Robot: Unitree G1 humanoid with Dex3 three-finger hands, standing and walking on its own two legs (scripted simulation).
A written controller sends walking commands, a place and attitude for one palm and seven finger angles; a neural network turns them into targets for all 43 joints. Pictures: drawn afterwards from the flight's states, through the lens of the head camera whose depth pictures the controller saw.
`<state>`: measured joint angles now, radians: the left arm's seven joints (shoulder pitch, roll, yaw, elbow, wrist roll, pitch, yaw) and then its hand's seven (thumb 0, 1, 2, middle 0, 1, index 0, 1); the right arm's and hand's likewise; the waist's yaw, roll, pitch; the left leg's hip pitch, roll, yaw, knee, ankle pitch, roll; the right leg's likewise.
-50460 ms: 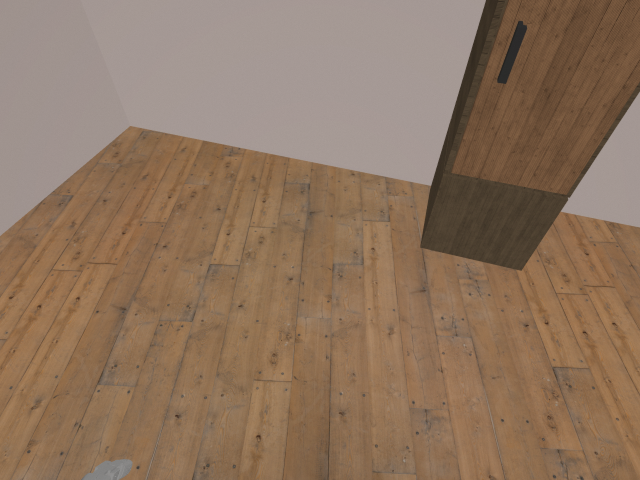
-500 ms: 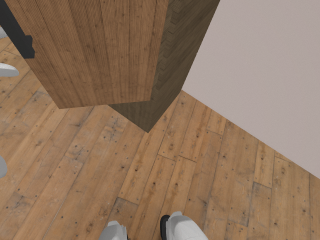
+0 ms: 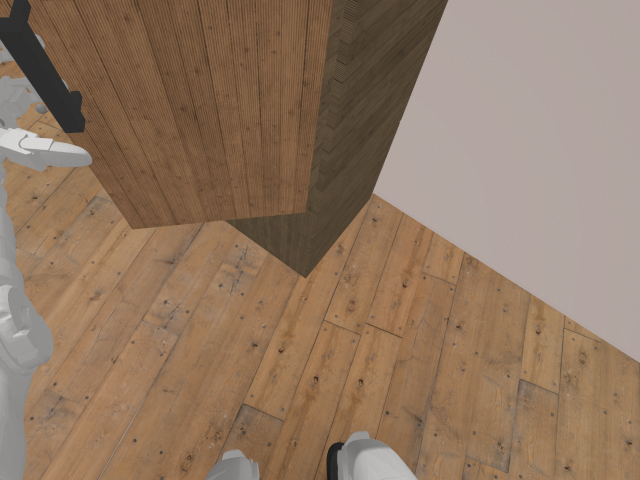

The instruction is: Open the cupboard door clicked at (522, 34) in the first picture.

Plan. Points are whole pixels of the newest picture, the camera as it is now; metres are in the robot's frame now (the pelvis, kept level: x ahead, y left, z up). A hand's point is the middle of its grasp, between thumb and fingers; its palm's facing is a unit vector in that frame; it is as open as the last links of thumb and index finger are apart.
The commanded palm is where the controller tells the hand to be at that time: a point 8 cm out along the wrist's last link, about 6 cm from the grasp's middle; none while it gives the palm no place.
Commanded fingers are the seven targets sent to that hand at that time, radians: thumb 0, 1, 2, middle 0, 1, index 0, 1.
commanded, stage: slide the fingers in behind the handle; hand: left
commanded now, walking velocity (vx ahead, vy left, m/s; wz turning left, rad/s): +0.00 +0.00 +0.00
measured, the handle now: (49, 70) +0.58 +0.27 +0.11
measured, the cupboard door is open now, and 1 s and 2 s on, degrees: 46 46 52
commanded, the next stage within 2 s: close the thumb around the handle in 0.72 s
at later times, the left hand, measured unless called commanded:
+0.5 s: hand (66, 103) +0.53 +0.24 +0.11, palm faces +0.07 -1.00 +0.00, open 14.0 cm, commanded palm +0.50 +0.28 +0.10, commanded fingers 0.00 -0.50 0.30 -0.30 -1.20 -0.30 -1.20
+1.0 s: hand (65, 107) +0.53 +0.24 +0.11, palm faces +0.07 -1.00 +0.02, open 13.1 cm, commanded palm +0.50 +0.28 +0.10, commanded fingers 0.00 0.06 0.54 -0.34 -1.26 -0.34 -1.26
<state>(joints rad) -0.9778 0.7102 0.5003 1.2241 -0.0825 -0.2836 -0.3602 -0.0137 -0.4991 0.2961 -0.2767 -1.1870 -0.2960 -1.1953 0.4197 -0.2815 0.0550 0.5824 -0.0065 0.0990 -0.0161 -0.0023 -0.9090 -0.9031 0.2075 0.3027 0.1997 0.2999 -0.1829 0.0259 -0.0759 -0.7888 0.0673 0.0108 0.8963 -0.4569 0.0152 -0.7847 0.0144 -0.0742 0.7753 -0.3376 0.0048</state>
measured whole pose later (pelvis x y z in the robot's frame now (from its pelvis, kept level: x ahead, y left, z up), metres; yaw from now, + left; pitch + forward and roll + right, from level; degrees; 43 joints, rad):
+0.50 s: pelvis +0.00 +0.00 +0.00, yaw -1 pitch +21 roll -4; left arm -1.00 0.68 0.50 1.23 -0.07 -0.30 -0.32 -0.01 -0.50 0.30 -0.29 -1.20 -0.30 -1.20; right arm 0.46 -0.27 0.05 0.61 -0.02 0.08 -0.01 0.00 -0.91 -0.90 0.21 0.30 0.20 0.30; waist -0.20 0.03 -0.08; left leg -0.80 0.07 0.02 0.89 -0.45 0.02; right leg -0.80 0.02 -0.06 0.77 -0.33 0.01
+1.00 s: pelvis +0.00 +0.01 +0.00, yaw +0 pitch +21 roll -4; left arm -1.00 0.65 0.48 1.23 -0.08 -0.30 -0.31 -0.01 -0.36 0.35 -0.31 -1.21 -0.31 -1.21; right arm 0.42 -0.28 0.05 0.61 -0.02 0.08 -0.01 0.00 -0.91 -0.90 0.21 0.30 0.20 0.30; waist -0.19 0.03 -0.08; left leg -0.81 0.06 0.02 0.91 -0.46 0.03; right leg -0.80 0.01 -0.07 0.78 -0.34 0.02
